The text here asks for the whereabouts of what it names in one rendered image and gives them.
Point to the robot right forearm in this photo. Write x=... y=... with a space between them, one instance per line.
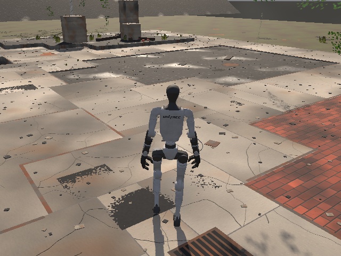
x=194 y=145

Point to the robot left upper arm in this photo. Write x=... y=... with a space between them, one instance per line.
x=153 y=121

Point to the robot left hand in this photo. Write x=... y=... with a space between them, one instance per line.
x=144 y=163

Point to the robot right hand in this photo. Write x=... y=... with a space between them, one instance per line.
x=196 y=161

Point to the humanoid robot torso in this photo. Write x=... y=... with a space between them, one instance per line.
x=171 y=126

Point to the right robot shin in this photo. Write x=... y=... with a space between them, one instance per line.
x=178 y=201

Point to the robot left forearm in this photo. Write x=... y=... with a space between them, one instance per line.
x=147 y=144

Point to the robot right upper arm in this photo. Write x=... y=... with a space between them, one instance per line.
x=190 y=122

